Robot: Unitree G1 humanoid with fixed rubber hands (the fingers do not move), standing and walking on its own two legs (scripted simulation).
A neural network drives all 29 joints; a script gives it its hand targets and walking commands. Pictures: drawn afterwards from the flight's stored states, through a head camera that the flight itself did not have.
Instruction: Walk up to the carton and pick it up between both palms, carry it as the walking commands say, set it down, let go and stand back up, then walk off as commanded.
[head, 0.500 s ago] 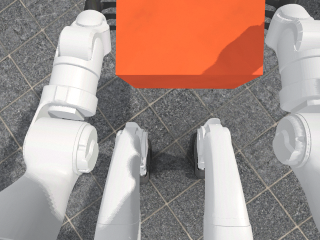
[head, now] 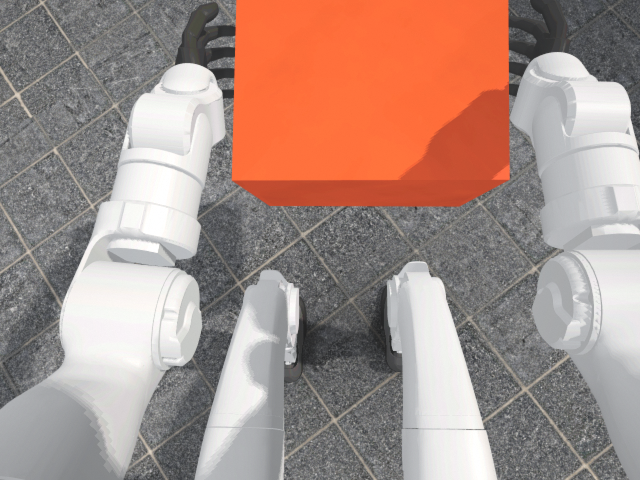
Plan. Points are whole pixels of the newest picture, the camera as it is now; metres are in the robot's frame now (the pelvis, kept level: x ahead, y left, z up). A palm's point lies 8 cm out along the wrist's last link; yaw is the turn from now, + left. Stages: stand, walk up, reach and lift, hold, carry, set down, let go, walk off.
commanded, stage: reach and lift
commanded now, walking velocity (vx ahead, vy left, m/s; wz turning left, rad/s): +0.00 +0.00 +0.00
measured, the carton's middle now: (365, 91) +0.55 -0.04 -0.09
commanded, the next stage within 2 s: none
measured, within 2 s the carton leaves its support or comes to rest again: neither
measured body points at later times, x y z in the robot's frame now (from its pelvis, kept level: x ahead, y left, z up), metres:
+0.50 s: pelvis +0.01 +0.01 +0.06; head +0.21 -0.01 +0.45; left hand +0.50 +0.15 +0.05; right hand +0.50 -0.20 +0.05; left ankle +0.17 +0.13 -0.56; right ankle +0.19 -0.13 -0.56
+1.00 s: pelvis +0.01 +0.00 +0.11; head +0.17 -0.03 +0.52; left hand +0.48 +0.15 +0.13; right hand +0.48 -0.21 +0.12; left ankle +0.17 +0.13 -0.56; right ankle +0.19 -0.13 -0.56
